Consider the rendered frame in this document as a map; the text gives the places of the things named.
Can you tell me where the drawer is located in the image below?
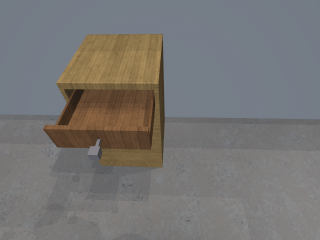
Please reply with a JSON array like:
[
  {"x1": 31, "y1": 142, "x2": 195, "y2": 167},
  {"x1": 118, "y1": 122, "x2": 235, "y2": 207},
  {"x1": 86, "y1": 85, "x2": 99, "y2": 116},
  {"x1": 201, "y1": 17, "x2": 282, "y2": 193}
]
[{"x1": 43, "y1": 89, "x2": 155, "y2": 150}]

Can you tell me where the cabinet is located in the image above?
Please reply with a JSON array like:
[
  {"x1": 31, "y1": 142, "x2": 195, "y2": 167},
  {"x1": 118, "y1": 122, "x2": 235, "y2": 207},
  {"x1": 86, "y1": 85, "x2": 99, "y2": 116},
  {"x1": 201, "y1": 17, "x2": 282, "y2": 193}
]
[{"x1": 56, "y1": 34, "x2": 165, "y2": 168}]

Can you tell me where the handle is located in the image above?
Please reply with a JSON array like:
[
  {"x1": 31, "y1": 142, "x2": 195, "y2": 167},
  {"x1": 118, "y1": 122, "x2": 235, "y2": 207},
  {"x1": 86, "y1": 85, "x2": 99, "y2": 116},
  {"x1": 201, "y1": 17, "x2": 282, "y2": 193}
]
[{"x1": 87, "y1": 139, "x2": 103, "y2": 160}]

